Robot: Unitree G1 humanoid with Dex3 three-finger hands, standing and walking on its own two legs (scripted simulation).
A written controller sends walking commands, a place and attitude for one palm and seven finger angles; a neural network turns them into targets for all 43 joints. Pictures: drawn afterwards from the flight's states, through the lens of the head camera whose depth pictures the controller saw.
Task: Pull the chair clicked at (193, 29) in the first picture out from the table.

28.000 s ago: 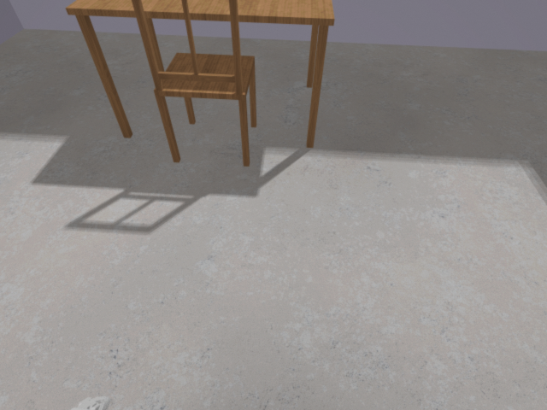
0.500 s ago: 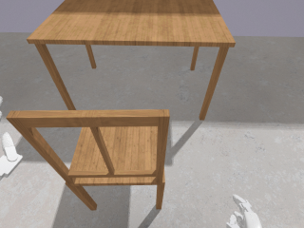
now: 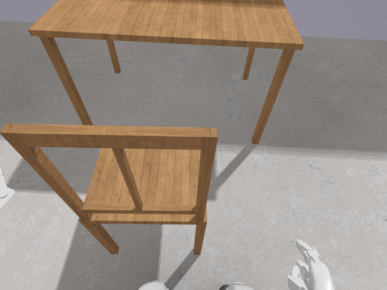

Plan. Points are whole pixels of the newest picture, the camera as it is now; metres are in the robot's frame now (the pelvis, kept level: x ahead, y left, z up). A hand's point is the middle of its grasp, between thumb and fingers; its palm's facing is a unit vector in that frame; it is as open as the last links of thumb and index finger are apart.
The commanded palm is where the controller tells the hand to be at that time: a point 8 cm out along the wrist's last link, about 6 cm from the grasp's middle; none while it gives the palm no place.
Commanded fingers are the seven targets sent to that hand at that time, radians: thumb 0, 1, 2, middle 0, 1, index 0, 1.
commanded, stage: step back with the hand held close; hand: left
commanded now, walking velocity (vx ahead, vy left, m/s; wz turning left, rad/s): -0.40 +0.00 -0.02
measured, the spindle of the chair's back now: (130, 182) +0.37 +0.19 -0.07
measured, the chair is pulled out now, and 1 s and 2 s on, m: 0.53 0.53 0.53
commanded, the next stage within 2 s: stop stepping back and stand still in 1.02 s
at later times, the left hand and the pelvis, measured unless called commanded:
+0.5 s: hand (4, 204) +0.19 +0.26 +0.18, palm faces +0.45 -0.73 -0.51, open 7.4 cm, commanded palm +0.12 +0.30 +0.20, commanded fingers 0.00 0.90 0.90 -0.20 -0.30 -0.20 -0.30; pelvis -0.02 +0.00 +0.00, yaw +0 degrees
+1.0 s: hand out of the picture +0.13 +0.24 +0.19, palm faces +0.40 -0.79 -0.47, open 7.4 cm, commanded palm +0.07 +0.30 +0.20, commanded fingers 0.00 0.90 0.90 -0.20 -0.30 -0.20 -0.30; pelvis -0.07 +0.00 +0.01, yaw +0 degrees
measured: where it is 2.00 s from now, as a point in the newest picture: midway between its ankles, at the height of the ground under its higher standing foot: outside the picture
